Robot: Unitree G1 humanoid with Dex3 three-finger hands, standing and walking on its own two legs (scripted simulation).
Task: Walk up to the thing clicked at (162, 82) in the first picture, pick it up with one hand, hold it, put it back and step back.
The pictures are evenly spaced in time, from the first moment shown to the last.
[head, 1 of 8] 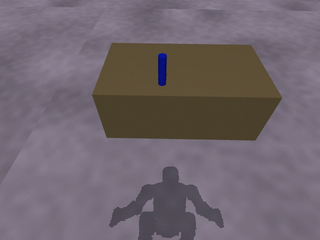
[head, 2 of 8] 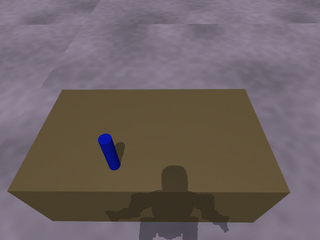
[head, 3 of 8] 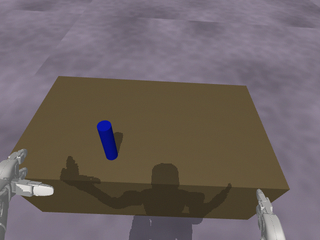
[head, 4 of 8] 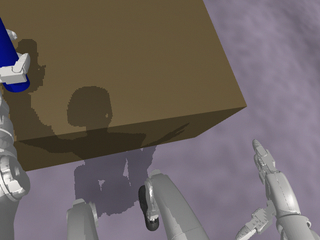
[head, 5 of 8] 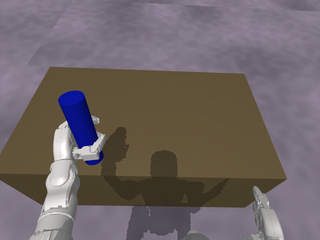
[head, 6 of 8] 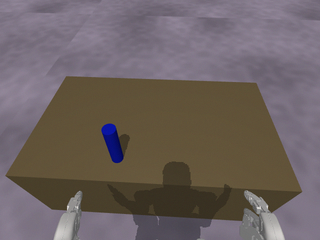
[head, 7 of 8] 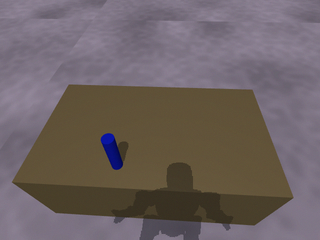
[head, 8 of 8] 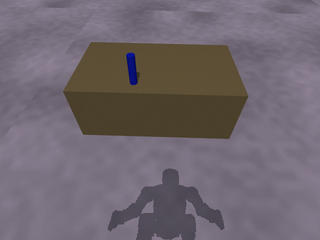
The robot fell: no
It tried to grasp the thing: yes
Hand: left
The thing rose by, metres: 0.29
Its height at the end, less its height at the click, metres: +0.00
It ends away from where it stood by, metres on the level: 0.02
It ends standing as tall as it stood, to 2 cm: yes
